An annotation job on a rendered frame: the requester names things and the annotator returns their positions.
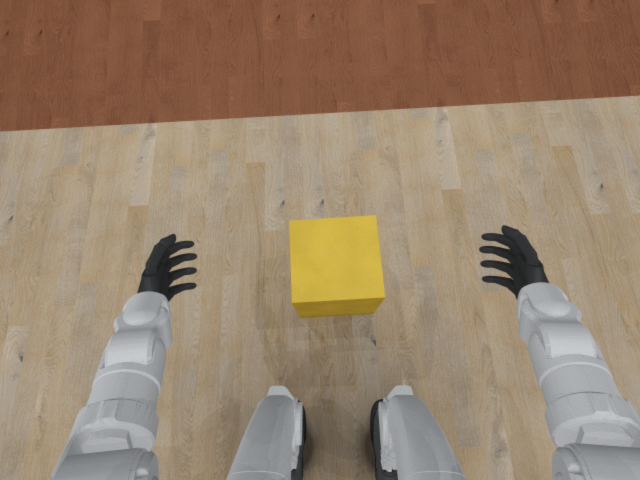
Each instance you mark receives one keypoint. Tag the robot left forearm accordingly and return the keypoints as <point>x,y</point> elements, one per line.
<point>121,409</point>

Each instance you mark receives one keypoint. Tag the right robot shin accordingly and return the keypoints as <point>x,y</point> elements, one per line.
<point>388,458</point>

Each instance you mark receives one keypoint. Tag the carton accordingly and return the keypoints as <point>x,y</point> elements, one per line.
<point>336,266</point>

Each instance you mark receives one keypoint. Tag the robot left upper arm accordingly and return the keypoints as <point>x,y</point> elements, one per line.
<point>125,464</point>

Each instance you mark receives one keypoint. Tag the robot right hand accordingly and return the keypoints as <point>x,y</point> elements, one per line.
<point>524,267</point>

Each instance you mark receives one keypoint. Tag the robot right upper arm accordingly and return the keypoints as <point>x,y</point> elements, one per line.
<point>576,461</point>

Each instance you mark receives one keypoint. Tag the robot left hand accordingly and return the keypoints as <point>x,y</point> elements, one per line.
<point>156,276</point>

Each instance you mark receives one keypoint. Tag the robot left thigh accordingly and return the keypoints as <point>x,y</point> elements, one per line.
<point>265,449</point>

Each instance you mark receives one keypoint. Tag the robot right forearm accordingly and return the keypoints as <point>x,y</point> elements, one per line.
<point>583,402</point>

